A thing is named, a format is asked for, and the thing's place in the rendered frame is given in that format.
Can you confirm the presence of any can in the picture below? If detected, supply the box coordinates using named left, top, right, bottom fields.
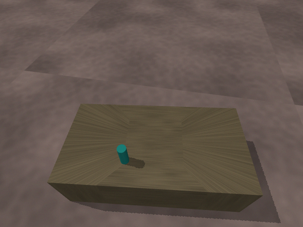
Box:
left=116, top=144, right=129, bottom=165

